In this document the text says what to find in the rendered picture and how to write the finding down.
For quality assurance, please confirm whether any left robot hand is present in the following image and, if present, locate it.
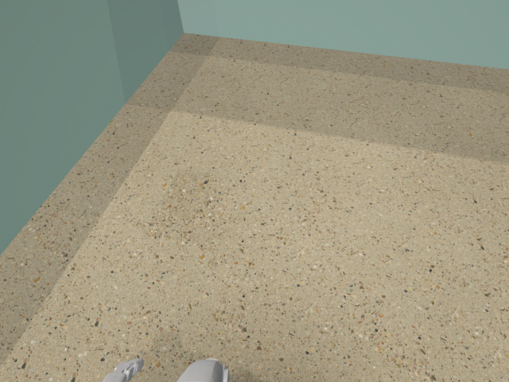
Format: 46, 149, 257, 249
103, 358, 144, 382

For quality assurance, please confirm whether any left robot thigh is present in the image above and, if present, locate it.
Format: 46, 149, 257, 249
177, 360, 230, 382

